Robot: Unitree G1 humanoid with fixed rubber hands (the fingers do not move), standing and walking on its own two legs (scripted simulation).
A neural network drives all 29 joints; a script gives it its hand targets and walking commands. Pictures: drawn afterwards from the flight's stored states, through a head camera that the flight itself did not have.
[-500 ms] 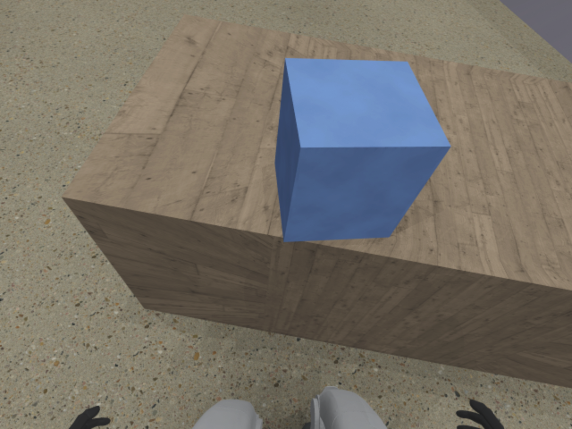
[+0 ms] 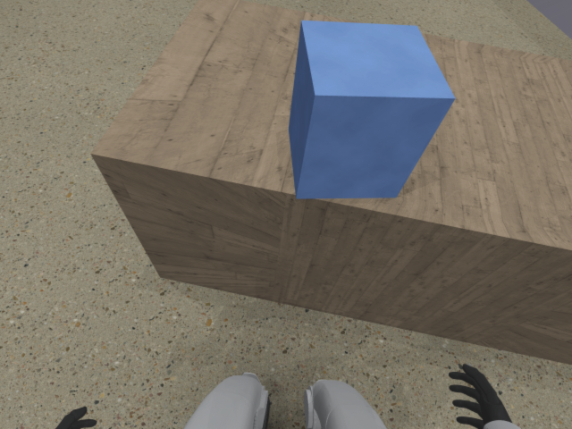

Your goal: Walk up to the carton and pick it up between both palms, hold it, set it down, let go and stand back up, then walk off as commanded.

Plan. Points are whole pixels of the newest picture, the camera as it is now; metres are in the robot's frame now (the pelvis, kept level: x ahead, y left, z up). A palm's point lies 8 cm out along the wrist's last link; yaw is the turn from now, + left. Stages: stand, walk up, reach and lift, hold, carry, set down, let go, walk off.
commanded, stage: walk off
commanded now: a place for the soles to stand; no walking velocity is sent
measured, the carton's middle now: (353, 117) +0.62 -0.06 +0.03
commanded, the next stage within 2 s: stand in 1.64 s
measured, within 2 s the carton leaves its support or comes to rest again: neither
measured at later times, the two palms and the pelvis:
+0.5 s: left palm out of the picture -0.08 +0.24 -0.05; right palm out of the picture -0.01 -0.39 -0.14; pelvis -0.12 -0.10 +0.01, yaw -2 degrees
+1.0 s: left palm out of the picture -0.16 +0.26 -0.10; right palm out of the picture -0.14 -0.38 -0.11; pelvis -0.23 -0.06 -0.01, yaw -1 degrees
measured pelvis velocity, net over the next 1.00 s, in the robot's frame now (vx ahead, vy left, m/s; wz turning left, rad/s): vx -0.23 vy -0.06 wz -0.02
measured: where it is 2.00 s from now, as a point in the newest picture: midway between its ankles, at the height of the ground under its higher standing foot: outside the picture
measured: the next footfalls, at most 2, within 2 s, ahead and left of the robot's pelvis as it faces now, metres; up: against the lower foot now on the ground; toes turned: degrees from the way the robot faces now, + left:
right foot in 0.24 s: +0.00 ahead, -0.14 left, +0.00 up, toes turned +4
left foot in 1.02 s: -0.24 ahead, +0.08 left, +0.00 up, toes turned -9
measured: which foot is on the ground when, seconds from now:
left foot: down 0.00-0.26, up 0.28-1.00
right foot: up 0.00-0.22, down 0.24-1.00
